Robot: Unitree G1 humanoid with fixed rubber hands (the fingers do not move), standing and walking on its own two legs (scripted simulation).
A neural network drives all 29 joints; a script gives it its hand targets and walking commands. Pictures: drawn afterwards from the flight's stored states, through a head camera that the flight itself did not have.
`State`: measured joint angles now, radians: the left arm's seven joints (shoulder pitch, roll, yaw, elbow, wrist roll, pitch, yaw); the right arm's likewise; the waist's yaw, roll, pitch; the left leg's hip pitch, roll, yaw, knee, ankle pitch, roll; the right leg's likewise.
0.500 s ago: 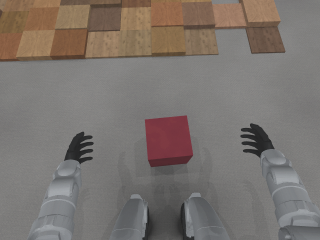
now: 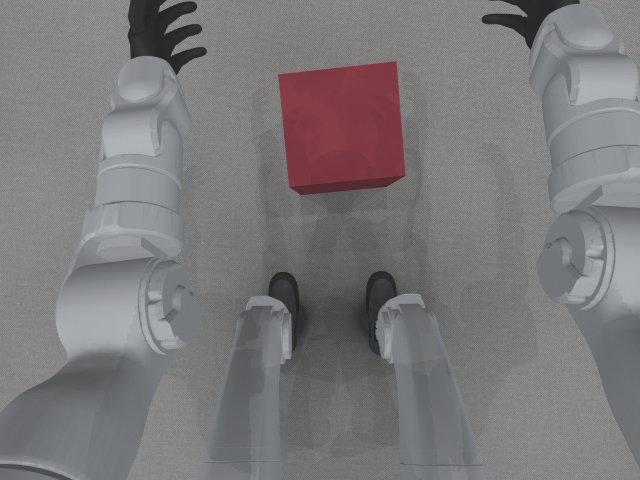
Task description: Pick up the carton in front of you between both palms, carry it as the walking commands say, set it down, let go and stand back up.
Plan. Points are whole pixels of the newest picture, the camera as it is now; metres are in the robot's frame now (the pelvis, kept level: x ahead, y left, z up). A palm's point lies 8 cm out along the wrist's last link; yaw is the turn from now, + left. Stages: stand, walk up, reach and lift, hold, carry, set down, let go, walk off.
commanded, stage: reach and lift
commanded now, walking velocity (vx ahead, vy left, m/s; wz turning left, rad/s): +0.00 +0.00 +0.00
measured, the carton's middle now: (340, 139) +0.53 -0.01 -0.52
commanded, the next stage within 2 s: none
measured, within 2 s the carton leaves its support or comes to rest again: leaves its support in 1.76 s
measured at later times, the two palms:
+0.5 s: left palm (221, 124) +0.52 +0.18 -0.32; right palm (467, 106) +0.54 -0.21 -0.32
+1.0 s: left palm (246, 140) +0.52 +0.18 -0.46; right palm (432, 124) +0.55 -0.19 -0.46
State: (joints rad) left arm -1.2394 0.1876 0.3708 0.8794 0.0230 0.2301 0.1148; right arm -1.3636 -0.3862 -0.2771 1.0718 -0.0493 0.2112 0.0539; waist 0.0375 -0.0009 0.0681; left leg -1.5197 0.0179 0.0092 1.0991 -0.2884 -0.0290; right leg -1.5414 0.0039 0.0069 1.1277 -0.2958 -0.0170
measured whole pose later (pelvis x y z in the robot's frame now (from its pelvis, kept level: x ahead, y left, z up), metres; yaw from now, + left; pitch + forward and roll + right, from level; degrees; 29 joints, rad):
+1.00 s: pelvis -0.02 +0.01 -0.28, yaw +2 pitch +35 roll +3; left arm -1.53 0.30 0.12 1.12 -0.25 0.06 0.17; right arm -1.61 -0.50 0.01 1.24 0.25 0.06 -0.06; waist 0.02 0.02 0.47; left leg -2.23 -0.04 -0.01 2.18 -0.57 -0.06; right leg -2.26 0.00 0.03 2.22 -0.57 -0.01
